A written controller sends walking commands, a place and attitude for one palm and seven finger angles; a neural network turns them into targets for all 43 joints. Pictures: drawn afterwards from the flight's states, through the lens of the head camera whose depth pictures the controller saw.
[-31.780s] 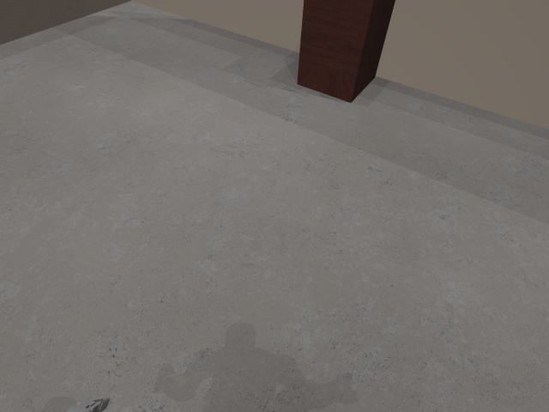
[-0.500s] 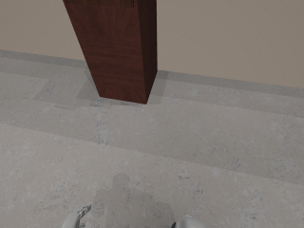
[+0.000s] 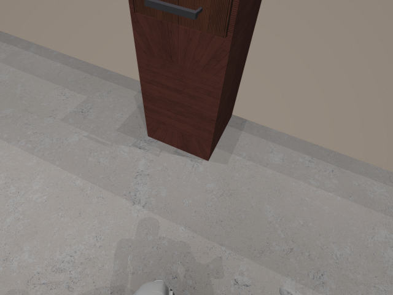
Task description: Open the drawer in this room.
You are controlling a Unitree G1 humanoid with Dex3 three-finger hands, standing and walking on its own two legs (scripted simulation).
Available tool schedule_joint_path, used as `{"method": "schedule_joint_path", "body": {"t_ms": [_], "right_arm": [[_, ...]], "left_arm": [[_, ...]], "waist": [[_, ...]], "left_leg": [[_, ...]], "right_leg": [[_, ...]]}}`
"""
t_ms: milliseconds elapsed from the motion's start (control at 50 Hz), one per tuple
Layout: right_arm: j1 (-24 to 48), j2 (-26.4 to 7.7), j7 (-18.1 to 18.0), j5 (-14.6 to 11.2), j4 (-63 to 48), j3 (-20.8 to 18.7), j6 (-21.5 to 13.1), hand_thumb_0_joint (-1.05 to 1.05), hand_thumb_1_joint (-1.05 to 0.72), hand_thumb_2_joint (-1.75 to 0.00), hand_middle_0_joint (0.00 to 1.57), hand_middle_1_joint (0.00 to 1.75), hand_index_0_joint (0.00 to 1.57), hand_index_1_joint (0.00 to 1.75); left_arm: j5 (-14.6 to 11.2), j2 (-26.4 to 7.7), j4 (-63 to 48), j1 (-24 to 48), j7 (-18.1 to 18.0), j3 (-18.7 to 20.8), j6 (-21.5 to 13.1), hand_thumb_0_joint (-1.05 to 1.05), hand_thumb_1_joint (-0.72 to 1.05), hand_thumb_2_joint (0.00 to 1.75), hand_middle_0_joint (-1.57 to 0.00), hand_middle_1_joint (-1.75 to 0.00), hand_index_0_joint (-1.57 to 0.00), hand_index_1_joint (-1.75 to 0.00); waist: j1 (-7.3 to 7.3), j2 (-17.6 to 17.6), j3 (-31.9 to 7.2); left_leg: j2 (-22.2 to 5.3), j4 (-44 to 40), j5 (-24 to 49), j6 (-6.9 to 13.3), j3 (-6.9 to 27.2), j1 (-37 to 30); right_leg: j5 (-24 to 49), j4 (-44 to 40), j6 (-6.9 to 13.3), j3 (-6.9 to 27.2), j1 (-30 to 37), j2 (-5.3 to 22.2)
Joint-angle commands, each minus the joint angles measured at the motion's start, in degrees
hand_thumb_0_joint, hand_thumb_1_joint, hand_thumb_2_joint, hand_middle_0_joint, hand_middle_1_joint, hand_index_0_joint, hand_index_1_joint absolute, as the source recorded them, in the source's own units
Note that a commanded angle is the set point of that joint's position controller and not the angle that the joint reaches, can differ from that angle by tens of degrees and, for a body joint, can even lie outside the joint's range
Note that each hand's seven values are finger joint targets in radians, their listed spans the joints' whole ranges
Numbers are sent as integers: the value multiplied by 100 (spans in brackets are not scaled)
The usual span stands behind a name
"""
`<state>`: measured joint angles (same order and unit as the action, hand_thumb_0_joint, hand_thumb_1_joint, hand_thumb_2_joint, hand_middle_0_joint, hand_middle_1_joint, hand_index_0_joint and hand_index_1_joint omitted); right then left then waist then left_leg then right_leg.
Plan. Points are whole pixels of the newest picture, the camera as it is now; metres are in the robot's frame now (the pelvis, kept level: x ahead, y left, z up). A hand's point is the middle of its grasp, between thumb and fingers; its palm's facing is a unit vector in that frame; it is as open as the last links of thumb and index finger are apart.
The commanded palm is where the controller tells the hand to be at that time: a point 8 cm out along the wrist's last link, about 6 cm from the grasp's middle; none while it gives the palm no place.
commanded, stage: stand and wait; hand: left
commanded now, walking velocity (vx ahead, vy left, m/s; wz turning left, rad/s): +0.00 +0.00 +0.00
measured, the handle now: (173, 6) +0.97 +0.20 +0.11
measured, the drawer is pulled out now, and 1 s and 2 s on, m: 0.00 0.00 0.00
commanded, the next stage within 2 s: look at it before walking up in 1.86 s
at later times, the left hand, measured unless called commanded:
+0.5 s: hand out of the picture +0.05 +0.14 -0.16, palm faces +0.03 -0.98 -0.17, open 7.4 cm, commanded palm none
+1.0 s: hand out of the picture +0.06 +0.10 -0.16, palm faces +0.07 -0.99 -0.14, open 7.4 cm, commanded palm none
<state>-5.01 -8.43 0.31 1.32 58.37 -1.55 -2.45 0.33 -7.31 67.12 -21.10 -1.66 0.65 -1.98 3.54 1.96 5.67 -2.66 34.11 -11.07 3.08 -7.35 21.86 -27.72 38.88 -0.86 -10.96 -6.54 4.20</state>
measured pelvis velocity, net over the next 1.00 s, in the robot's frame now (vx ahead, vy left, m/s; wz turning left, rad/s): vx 0.08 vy -0.05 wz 0.01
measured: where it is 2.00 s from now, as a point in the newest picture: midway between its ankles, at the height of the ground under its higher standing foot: outside the picture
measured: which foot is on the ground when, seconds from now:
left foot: down 0.00-1.00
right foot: up 0.00-0.26, down 0.28-1.00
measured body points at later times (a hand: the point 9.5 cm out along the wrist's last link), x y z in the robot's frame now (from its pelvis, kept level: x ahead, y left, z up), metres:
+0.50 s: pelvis +0.05 -0.03 +0.02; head +0.05 -0.03 +0.47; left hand +0.04 +0.19 -0.14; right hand +0.06 -0.26 -0.14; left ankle +0.08 +0.09 -0.72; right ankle +0.04 -0.15 -0.72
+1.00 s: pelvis +0.08 -0.05 +0.02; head +0.10 -0.05 +0.47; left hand +0.06 +0.15 -0.15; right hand +0.06 -0.25 -0.15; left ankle +0.08 +0.09 -0.72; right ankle +0.04 -0.15 -0.72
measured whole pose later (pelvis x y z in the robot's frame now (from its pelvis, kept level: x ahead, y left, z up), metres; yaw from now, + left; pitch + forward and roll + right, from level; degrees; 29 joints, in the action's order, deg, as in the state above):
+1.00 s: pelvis +0.08 -0.05 +0.02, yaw +1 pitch -1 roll +0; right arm -16.5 -5.7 -2.0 0.7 67.5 -1.0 0.0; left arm 0.3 -5.3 65.4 -18.2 -2.3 -0.1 -0.9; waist 0.3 0.4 2.2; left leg -4.2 24.0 -12.7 -1.9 -5.8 10.4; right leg -17.0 23.5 1.1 -5.6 -5.9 0.7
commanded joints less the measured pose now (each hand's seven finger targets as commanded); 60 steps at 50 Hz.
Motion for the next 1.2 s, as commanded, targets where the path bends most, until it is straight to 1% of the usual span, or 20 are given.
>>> {"method": "schedule_joint_path", "body": {"t_ms": [0,20,60,80,140,180,220,240,260,280,300,320,340,380,420,620,720,840,960,1180], "right_arm": [[-956,-1011,-262,-66,144,-132,60,0,-90,-90,20,30,20,30],[-755,-803,-251,-50,129,-93,56,0,-90,-90,20,30,20,30],[-603,-696,-236,-47,147,-73,54,0,-90,-90,20,30,20,30],[-565,-643,-228,-45,156,-101,62,0,-90,-90,20,30,20,30],[-465,-642,-206,-27,141,-140,87,0,-90,-90,20,30,20,30],[-425,-623,-189,-33,155,-163,126,0,-90,-90,20,30,20,30],[-389,-596,-176,-49,178,-169,156,0,-90,-90,20,30,20,30],[-418,-509,-160,-77,189,-152,170,0,-90,-90,20,30,20,30],[-529,-414,-141,-104,192,-133,192,0,-90,-90,20,30,20,30],[-698,-357,-115,-104,219,-109,201,0,-90,-90,20,30,20,30],[-794,-320,-118,-88,249,-107,226,0,-90,-90,20,30,20,30],[-877,-345,-120,-76,280,-93,233,0,-90,-90,20,30,20,30],[-1011,-351,-124,-71,321,-77,228,0,-90,-90,20,30,20,30],[-1182,-365,-136,-73,410,-33,185,0,-90,-90,20,30,20,30],[-1200,-357,-149,-82,460,5,142,0,-90,-90,20,30,20,30],[-1568,-229,-219,-87,710,42,123,0,-90,-90,20,30,20,30],[-1643,-143,-242,-86,783,30,153,0,-90,-90,20,30,20,30],[-1655,-99,-264,-84,781,9,150,0,-90,-90,20,30,20,30],[-1569,-118,-278,-87,767,11,158,0,-90,-90,20,30,20,30],[-1441,-245,-287,-82,690,15,147,0,-90,-90,20,30,20,30]], "left_arm": [[-22,-392,-215,-276,-86,87,26,0,90,90,-20,-30,-20,-30],[7,-336,-187,-178,-56,84,41,0,90,90,-20,-30,-20,-30],[26,-192,-154,-197,-18,75,106,0,90,90,-20,-30,-20,-30],[45,-137,-140,-227,-22,82,147,0,90,90,-20,-30,-20,-30],[78,-83,-166,-320,-12,73,199,0,90,90,-20,-30,-20,-30],[97,-101,-180,-337,-19,54,217,0,90,90,-20,-30,-20,-30],[103,-186,-147,-507,-21,52,184,0,90,90,-20,-30,-20,-30],[116,-304,-135,-517,-31,39,153,0,90,90,-20,-30,-20,-30],[122,-431,-214,-308,-28,21,122,0,90,90,-20,-30,-20,-30],[107,-570,-318,-79,-20,9,110,0,90,90,-20,-30,-20,-30],[99,-668,-348,142,-5,39,73,0,90,90,-20,-30,-20,-30],[73,-665,-375,236,-2,28,61,0,90,90,-20,-30,-20,-30],[57,-633,-396,285,-1,21,56,0,90,90,-20,-30,-20,-30],[35,-615,-422,261,-9,20,60,0,90,90,-20,-30,-20,-30],[14,-610,-384,87,-21,19,45,0,90,90,-20,-30,-20,-30],[-23,-488,-290,-92,-65,32,31,0,90,90,-20,-30,-20,-30],[-21,-400,-259,-149,-83,35,47,0,90,90,-20,-30,-20,-30],[-8,-324,-245,-206,-97,37,51,0,90,90,-20,-30,-20,-30],[5,-306,-232,-265,-104,30,52,0,90,90,-20,-30,-20,-30],[5,-399,-248,-271,-104,38,39,0,90,90,-20,-30,-20,-30]], "waist": [[-413,-1358,-1224],[-360,-1002,-1007],[-297,-767,-826],[-281,-770,-730],[-214,-792,-663],[-195,-777,-466],[-57,-574,-363],[-78,-248,-262],[-206,-102,-125],[-335,-182,-84],[-398,368,3],[-433,628,159],[-485,568,146],[-463,66,39],[-369,-129,-120],[-328,-145,-323],[-333,-164,-143],[-347,-141,-121],[-352,-120,-49],[-345,-209,-238]], "left_leg": [[-1872,-1310,3792,901,1766,-1967],[-1657,-1452,3134,803,1552,-1660],[-1427,-1789,1805,656,1343,-1153],[-1374,-1960,1177,621,1318,-909],[-1238,-2157,114,575,1246,-666],[-1172,-2189,-633,497,1223,-411],[-951,-1959,-1103,272,1134,-160],[-702,-1769,-1273,60,970,-154],[-442,-1647,-1251,-122,829,-364],[-312,-1611,-1040,-209,765,-631],[-212,-1431,-754,-271,672,-835],[-217,-1317,-496,-295,598,-1089],[-255,-1333,-308,-291,601,-1276],[-346,-1541,-149,-265,671,-1269],[-388,-1565,78,-254,654,-1206],[-437,-1423,635,-283,576,-1292],[-439,-1361,587,-296,537,-1288],[-456,-1299,699,-277,520,-1356],[-463,-1252,791,-276,512,-1421],[-473,-1199,1103,-277,477,-1581]], "right_leg": [[-763,1939,-50,950,-1446,187],[-514,1732,-56,980,-1405,253],[-164,1309,-65,935,-1160,269],[-25,1179,-73,898,-1062,265],[264,527,-63,800,-895,213],[541,-2,-70,728,-703,152],[1203,-1000,-66,717,-285,107],[1420,-1538,-52,874,-262,175],[1126,-1953,25,1170,-598,347],[897,-2123,105,1321,-914,497],[684,-2245,141,1406,-1229,485],[474,-2386,172,1445,-1551,535],[428,-2430,182,1440,-1658,514],[852,-2283,140,1305,-1333,381],[1380,-2214,136,1235,-925,370],[2220,-2145,211,1117,-380,360],[2209,-2153,227,1097,-467,337],[2398,-2084,229,1111,-496,302],[2610,-2072,216,1101,-512,313],[3086,-2032,211,1067,-257,346]]}}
